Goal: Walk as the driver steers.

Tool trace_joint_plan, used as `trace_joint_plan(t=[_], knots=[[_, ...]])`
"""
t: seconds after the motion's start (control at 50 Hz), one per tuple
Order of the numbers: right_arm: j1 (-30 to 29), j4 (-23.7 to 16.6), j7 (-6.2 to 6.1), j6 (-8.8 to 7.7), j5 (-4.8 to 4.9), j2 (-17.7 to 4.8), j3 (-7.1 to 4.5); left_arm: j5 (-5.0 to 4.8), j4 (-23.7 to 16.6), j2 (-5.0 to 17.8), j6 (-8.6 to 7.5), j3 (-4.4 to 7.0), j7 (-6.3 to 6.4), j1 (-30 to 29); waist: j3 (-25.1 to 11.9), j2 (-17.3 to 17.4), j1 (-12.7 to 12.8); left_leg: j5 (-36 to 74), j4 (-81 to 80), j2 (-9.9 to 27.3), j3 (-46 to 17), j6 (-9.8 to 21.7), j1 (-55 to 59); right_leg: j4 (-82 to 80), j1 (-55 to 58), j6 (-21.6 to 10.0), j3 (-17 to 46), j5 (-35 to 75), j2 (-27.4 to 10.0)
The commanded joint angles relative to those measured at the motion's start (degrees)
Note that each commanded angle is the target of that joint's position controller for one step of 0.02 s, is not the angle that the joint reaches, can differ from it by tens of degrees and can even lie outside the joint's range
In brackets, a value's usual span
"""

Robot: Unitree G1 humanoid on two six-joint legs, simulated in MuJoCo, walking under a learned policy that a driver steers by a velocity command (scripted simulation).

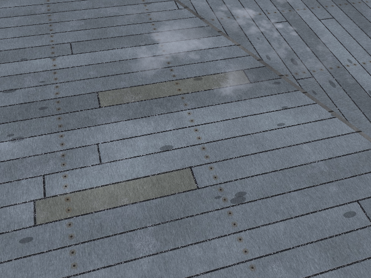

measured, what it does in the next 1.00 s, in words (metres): walks ahead, turning left: right foot, then left foot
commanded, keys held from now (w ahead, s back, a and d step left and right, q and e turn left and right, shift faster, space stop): q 0.16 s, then w+q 0.58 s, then w+e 0.26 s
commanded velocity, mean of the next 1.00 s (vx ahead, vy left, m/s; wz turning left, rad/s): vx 0.30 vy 0.00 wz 0.32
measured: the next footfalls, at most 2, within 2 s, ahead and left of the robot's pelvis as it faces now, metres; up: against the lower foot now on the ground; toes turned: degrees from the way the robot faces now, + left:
right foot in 0.34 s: +0.02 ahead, -0.10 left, +0.00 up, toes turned +14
left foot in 0.78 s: +0.26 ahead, +0.21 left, +0.00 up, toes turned +29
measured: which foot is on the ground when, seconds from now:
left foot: down 0.00-0.32, up 0.34-0.76, down 0.78-1.00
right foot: up 0.00-0.32, down 0.34-0.78, up 0.80-1.00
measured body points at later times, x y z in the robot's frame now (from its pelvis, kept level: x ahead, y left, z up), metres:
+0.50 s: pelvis +0.03 -0.01 +0.01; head +0.05 -0.02 +0.46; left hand +0.00 +0.28 -0.10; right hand +0.21 -0.25 -0.12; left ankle +0.03 +0.13 -0.66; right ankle -0.02 -0.11 -0.74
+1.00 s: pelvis +0.24 +0.14 +0.00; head +0.27 +0.17 +0.45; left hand +0.16 +0.39 -0.14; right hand +0.43 -0.05 -0.12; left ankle +0.22 +0.19 -0.74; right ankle +0.29 -0.01 -0.65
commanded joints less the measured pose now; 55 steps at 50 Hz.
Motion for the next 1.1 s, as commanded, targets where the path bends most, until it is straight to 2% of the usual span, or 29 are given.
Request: trace_joint_plan(t=[0.02, 0.06, 0.1, 0.16, 0.24, 0.28, 0.3, 0.32, 0.34, 0.36, 0.38, 0.4, 0.42, 0.46, 0.56, 0.68, 0.74, 0.76, 0.78, 0.8, 0.82, 0.84, 0.86, 0.88, 0.9, 0.94, 0.98, 1.02, 1.1], knots=[[-4.6, -3.1, 0.99, -1.40, 0.04, -4.9, -0.07, 0.27, -0.7, 4.0, -0.17, 0.45, 0.20, 3.5, -1.8, 11.1, 2.6, 7.5, -14.3, 14.8, -18.2, 7.3, -0.6, 2.9, 2.7, 1.4, -2.8, -1.3, -4.5], [-2.5, -2.1, 0.96, -1.17, 0.30, -8.9, -1.48, 0.43, -0.7, 4.8, -0.49, 0.51, 0.10, 1.3, -2.0, 14.4, 1.0, 15.8, -10.6, 10.6, -15.9, 5.6, 4.7, 1.8, 0.4, 2.4, -6.3, 0.4, -3.5], [2.1, -0.8, 1.18, -0.79, 0.81, -11.6, -2.81, -0.10, -0.5, 5.2, -0.64, 0.48, 0.46, 0.1, -3.7, 11.9, -0.6, 22.8, -8.1, 11.7, -18.4, 7.1, 10.0, 3.6, -3.2, 3.1, -7.4, -2.4, -2.8], [4.6, 0.1, 1.32, -0.20, 0.91, -12.0, -3.94, -0.59, -1.3, 4.5, -0.78, 0.17, 1.22, -2.6, -4.2, 11.2, -1.8, 22.0, -7.9, 12.8, -22.5, 9.0, 12.6, 7.0, -7.1, 3.4, -7.2, -4.4, -3.5], [4.7, 0.8, 1.92, 1.12, 0.08, -11.4, -5.18, 0.11, -2.6, 3.8, -2.08, -0.40, 0.61, -3.9, -3.8, 11.6, -1.8, -14.5, -14.3, 10.2, -27.1, 10.5, 6.3, 4.2, -4.0, 1.8, -8.3, -6.7, -3.4], [1.4, 0.1, 2.44, 1.61, 0.14, -11.3, -5.71, -0.17, -1.8, 3.2, -2.98, -0.65, 0.64, -0.2, -2.9, 11.2, 0.9, -18.6, -14.5, 7.9, -26.6, 8.9, -1.0, -4.9, 4.8, -0.2, -9.0, -3.7, -2.6], [-1.4, -0.6, 2.48, 1.87, 0.41, -11.1, -5.94, -0.21, -0.3, 2.6, -3.36, -0.71, 0.99, 4.4, -2.5, 10.2, 3.9, -19.8, -12.8, 5.2, -24.4, 6.6, -6.9, -13.8, 13.2, -1.6, -10.1, 2.0, -2.3], [-3.5, -1.5, 2.17, 1.68, 0.50, -9.9, -5.90, 0.13, 1.3, 4.5, -3.72, -0.17, 1.70, 9.6, -1.9, 7.6, 6.6, -22.3, -8.8, 1.3, -20.8, 2.4, -16.3, -20.5, 24.0, -2.9, -8.9, 4.9, -4.4], [-1.2, -2.1, 2.02, 1.14, 1.14, -5.5, -4.96, 0.47, 1.5, 9.7, -4.12, 0.84, 2.61, 11.6, -3.5, -5.8, 5.9, -24.6, 9.2, -3.6, -11.7, -0.3, -25.5, -26.0, 30.9, -4.4, 5.3, -8.6, -18.4], [-2.7, -3.6, 1.78, 0.37, 0.57, -5.1, -4.44, 1.49, -0.1, 15.1, -4.35, 1.93, 2.71, 7.6, -0.2, -8.8, 5.1, -17.0, 19.7, -6.5, -5.3, -0.9, -32.4, -31.5, 23.5, -9.3, 23.7, -20.0, -30.7], [-4.4, -4.0, 2.23, -0.14, -0.57, -8.8, -4.96, 1.88, 0.1, 12.3, -4.69, 1.55, 2.50, 4.8, 3.6, -2.2, 2.3, -10.9, 24.9, 0.0, -7.5, -0.5, -30.7, -31.0, 16.3, -11.1, 22.2, -21.3, -30.8], [-1.7, -2.4, 3.21, -0.44, -0.37, -9.4, -5.36, 1.10, -0.5, 8.4, -5.31, 0.48, 2.09, 1.4, 4.4, -1.5, -0.2, -7.0, 27.3, 0.6, -7.0, -0.9, -29.1, -31.0, 15.0, -9.7, 16.6, -17.3, -26.8], [1.0, -0.9, 3.93, -0.48, -0.47, -9.5, -5.42, 0.81, -0.9, 6.7, -5.98, -0.04, 1.65, 0.1, 3.9, -2.3, -1.1, -4.4, 30.0, 0.6, -5.8, -1.6, -28.4, -30.8, 15.8, -8.1, 10.4, -10.8, -23.5], [1.6, -0.2, 5.07, -0.30, -1.13, -8.6, -5.21, 0.58, -0.1, 5.9, -7.15, -0.33, 1.31, 2.9, 3.2, -3.5, -0.2, -1.4, 34.8, 1.7, -3.6, -2.1, -29.1, -30.2, 16.7, -7.2, 2.0, -0.6, -20.5], [-6.6, -3.5, 6.47, -0.15, -1.00, -6.4, -3.99, 0.82, 3.3, 5.5, -8.05, -0.28, -0.09, 11.5, 4.9, -2.6, 3.6, 2.7, 32.2, 3.3, -1.4, -2.8, -34.9, -28.5, 20.6, -7.4, -6.2, 15.4, -20.4], [-16.0, -8.4, 7.78, -0.62, -1.13, -3.8, -1.89, 0.63, 5.8, 6.0, -8.24, -0.53, 0.03, 14.0, 6.0, -3.6, 5.0, 3.9, 14.9, 3.7, 7.6, -0.2, -27.2, -26.0, 20.5, -6.4, -14.8, 33.9, -21.2], [-11.2, -7.9, 6.82, -0.70, -1.28, -4.7, -2.09, 0.58, 7.1, 7.9, -7.77, -0.36, 0.59, 14.0, 1.3, -5.2, 1.4, -1.4, 9.4, -1.3, 11.9, 4.0, -14.4, -14.6, 22.0, -4.9, -19.6, 64.4, -21.4], [-5.4, -6.2, 6.21, -1.09, -1.46, -5.5, -2.55, 0.44, 8.0, 8.3, -7.44, -0.45, 0.75, 15.3, -2.8, -5.2, -1.4, -2.6, 7.8, -3.4, 11.4, 5.8, -5.7, -6.2, 20.7, -5.1, -19.6, 72.0, -22.0], [4.7, -2.9, 5.35, -1.75, -1.75, -6.8, -3.37, 0.06, 8.5, 8.3, -7.27, -0.76, 0.77, 15.4, -8.2, -4.2, -6.1, 1.0, 3.1, -4.2, 9.1, 7.7, 8.7, 4.5, 15.0, -4.4, -20.4, 68.2, -21.8], [14.2, 0.1, 4.15, -2.14, -2.46, -10.4, -4.59, -0.14, 7.2, 6.3, -7.50, -1.56, 0.34, 14.8, -14.1, 0.0, -10.0, -5.1, 0.4, 5.1, -2.3, 9.9, 24.9, 19.3, 2.3, -3.8, -20.8, 47.4, -19.8], [14.9, 0.1, 3.40, -2.30, -2.23, -15.4, -5.30, -1.34, 4.5, -1.4, -7.46, -3.14, -1.01, 18.8, -22.0, 14.4, -5.6, -6.4, -3.7, 26.1, -33.0, 16.3, 39.5, 40.5, -17.5, -1.4, -18.8, -8.3, -10.1], [16.2, -0.3, 2.87, -1.99, -0.40, -15.4, -5.76, -0.93, 4.3, 6.7, -7.50, -0.90, -0.64, 12.0, -22.9, 5.3, -9.8, -1.5, -8.7, 26.6, -37.4, 16.4, 34.1, 46.1, -18.6, -2.3, -8.2, -3.3, -8.7], [11.1, 1.1, 2.32, -2.22, -0.36, -13.4, -5.08, -1.77, 2.7, 5.9, -7.82, -0.81, -0.76, 7.9, -12.6, 5.0, -6.5, 4.4, -9.9, 24.0, -25.8, 14.4, 25.1, 44.4, -20.4, -2.8, -7.0, 3.2, -10.8], [8.3, 1.4, 2.35, -2.90, -0.42, -9.9, -4.12, -1.64, 3.2, 4.2, -8.16, -1.30, -0.96, 8.2, -6.7, 3.5, -4.3, 10.6, -11.9, 21.5, -18.5, 12.6, 16.7, 39.9, -18.3, -3.0, -7.3, 5.6, -12.2], [5.7, 1.6, 2.33, -3.59, -0.47, -7.7, -3.44, -0.94, 4.7, 3.5, -7.57, -1.20, -1.14, 9.7, -4.2, 3.3, -2.0, 12.5, -13.5, 18.6, -12.8, 10.1, 12.0, 36.2, -15.6, -2.9, -7.1, 6.7, -13.4], [4.3, 2.3, 2.32, -4.94, -0.08, -5.0, -2.45, 0.43, 7.2, 1.9, -5.45, -1.22, -1.75, 14.0, -2.6, 5.6, 0.6, 15.0, -16.6, 15.8, -5.7, 8.1, 6.2, 33.1, -10.6, -2.2, -7.4, 7.6, -13.5], [6.0, 3.8, 2.37, -6.22, 0.20, -5.2, -2.47, 0.46, 7.3, 0.9, -4.53, -0.91, -2.43, 13.2, -1.2, 5.6, 1.3, 18.2, -18.5, 14.8, -2.0, 7.0, 5.8, 31.5, -12.6, -2.0, -7.6, 9.7, -13.1], [7.4, 4.8, 2.28, -6.75, 0.27, -5.4, -2.52, 0.42, 6.3, 0.4, -4.16, -0.71, -2.88, 9.2, 0.9, 6.3, 0.8, 18.7, -20.2, 13.8, 1.7, 5.5, 6.6, 29.6, -17.5, -1.7, -7.9, 14.0, -13.3], [8.9, 6.9, 1.88, -6.84, 0.53, -3.6, -1.35, 0.72, 4.3, -1.5, -4.87, -1.33, -2.88, 2.8, 2.8, 6.8, 0.9, 43.0, -16.9, 11.1, 9.0, 4.1, 6.1, 16.0, -16.7, -0.4, -11.7, 21.0, -10.7]])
